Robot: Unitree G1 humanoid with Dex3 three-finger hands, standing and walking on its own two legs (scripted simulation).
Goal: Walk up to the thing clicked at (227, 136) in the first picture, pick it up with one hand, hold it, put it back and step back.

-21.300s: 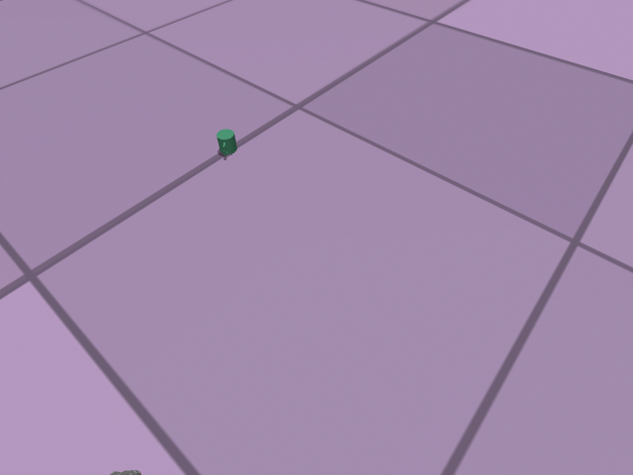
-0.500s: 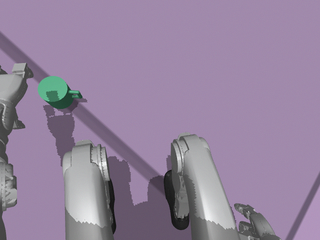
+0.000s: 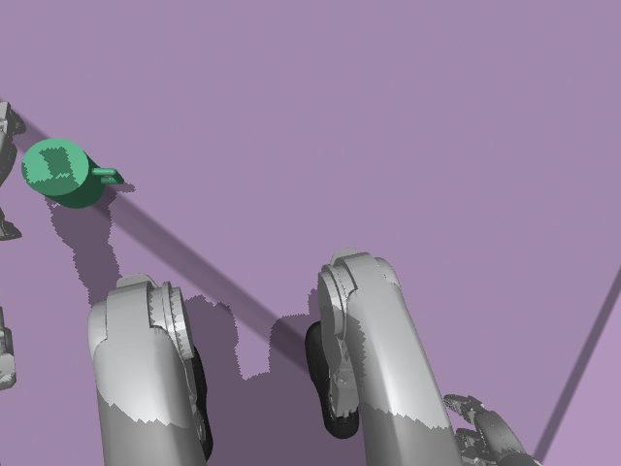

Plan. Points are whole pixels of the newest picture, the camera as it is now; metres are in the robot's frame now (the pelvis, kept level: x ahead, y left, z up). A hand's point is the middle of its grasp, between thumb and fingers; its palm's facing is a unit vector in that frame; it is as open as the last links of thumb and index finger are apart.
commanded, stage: rise first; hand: left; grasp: from above
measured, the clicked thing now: (79, 175) +0.49 +0.30 -0.30
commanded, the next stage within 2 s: approach in 1.68 s
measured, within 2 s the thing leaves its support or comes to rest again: neither
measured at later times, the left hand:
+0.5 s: hand (7, 186) +0.44 +0.35 -0.18, palm faces -0.44 -0.09 -0.89, open 14.3 cm
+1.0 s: hand (6, 182) +0.45 +0.35 -0.19, palm faces -0.44 -0.09 -0.89, open 14.2 cm
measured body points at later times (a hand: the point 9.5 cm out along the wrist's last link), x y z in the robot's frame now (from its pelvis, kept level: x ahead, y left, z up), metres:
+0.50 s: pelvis +0.00 +0.00 -0.01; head +0.24 +0.09 +0.36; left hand +0.46 +0.35 -0.13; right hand +0.07 -0.27 -0.12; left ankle +0.08 +0.13 -0.31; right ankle +0.09 -0.12 -0.31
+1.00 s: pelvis +0.00 +0.00 -0.02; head +0.25 +0.09 +0.34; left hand +0.47 +0.35 -0.14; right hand +0.05 -0.27 -0.12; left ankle +0.08 +0.13 -0.31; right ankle +0.09 -0.12 -0.31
